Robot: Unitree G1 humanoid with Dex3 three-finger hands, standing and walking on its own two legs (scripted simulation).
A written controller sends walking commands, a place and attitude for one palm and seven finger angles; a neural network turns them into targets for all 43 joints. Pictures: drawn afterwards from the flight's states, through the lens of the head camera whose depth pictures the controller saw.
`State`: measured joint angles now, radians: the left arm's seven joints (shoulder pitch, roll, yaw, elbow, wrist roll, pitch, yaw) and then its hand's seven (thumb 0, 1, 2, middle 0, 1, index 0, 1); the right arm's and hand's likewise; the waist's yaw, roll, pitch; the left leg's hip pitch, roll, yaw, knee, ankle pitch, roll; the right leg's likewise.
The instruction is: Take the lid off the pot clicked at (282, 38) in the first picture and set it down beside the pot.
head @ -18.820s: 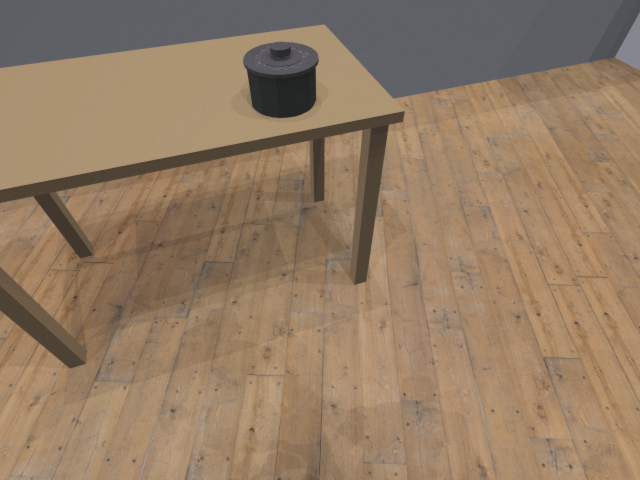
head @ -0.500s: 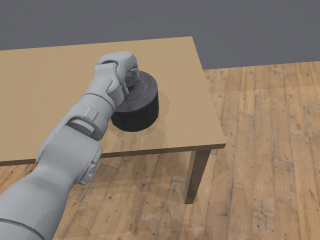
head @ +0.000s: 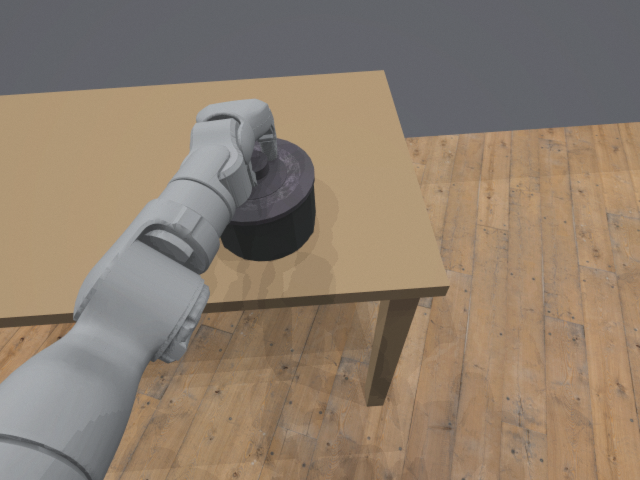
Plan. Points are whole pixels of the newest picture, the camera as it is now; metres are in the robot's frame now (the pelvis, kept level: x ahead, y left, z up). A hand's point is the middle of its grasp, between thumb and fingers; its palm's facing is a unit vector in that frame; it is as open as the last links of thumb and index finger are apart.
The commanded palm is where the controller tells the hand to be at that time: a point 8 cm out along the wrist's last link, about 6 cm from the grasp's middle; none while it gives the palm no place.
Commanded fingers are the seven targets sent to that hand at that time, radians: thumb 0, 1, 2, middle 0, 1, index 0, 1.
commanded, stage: lift the lid straight up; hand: left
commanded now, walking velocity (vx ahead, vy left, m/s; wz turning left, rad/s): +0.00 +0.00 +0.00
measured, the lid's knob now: (251, 165) +0.51 +0.06 +0.11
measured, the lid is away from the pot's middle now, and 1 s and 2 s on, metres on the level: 0.01 0.00 0.01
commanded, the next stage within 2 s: move the lid sideways beside the pot in 1.94 s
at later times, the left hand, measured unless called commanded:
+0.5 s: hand (246, 143) +0.49 +0.06 +0.16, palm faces -0.33 -0.06 -0.94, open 7.9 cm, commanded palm +0.49 +0.06 +0.24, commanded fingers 0.00 0.65 0.97 -0.86 -1.06 -0.79 -1.05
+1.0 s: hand (233, 117) +0.48 +0.06 +0.21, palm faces -0.30 -0.08 -0.95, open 7.9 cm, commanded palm +0.48 +0.07 +0.28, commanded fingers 0.00 0.65 0.97 -0.86 -1.06 -0.79 -1.05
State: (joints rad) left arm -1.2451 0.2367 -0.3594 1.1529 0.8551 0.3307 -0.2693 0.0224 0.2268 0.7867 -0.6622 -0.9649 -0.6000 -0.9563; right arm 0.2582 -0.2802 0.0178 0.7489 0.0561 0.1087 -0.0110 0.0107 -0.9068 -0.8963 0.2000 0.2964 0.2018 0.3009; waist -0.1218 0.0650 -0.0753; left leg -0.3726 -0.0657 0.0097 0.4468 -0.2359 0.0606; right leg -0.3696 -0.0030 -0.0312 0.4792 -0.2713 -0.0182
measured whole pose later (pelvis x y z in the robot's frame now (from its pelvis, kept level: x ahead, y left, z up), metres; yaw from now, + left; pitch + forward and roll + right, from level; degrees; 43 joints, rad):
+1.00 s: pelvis -0.01 +0.00 +0.00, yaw +1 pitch +7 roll +1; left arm -1.38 0.26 -0.33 1.12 0.86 0.36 -0.39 0.00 0.22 0.78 -0.69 -0.96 -0.61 -0.94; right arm 0.24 -0.28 0.03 0.74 0.05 0.05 0.00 0.01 -0.91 -0.90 0.20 0.30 0.20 0.30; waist -0.11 0.08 -0.06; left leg -0.33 -0.08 0.00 0.41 -0.21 0.06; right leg -0.33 -0.01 -0.04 0.46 -0.26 -0.02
